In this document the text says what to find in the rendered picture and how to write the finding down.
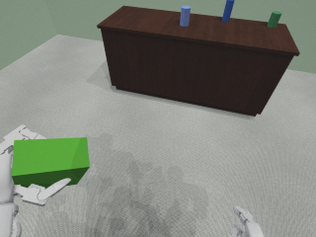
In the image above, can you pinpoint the sponge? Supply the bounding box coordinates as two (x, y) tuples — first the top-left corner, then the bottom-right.
(12, 137), (90, 189)

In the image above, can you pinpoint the table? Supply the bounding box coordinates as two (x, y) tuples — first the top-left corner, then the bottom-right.
(97, 6), (300, 117)

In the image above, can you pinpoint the robot left hand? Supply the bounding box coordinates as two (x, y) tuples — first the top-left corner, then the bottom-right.
(0, 124), (71, 206)

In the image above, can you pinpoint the left robot forearm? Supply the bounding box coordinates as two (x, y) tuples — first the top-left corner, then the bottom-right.
(0, 202), (22, 237)

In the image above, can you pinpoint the robot right hand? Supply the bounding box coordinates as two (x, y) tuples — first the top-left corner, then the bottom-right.
(228, 205), (265, 237)

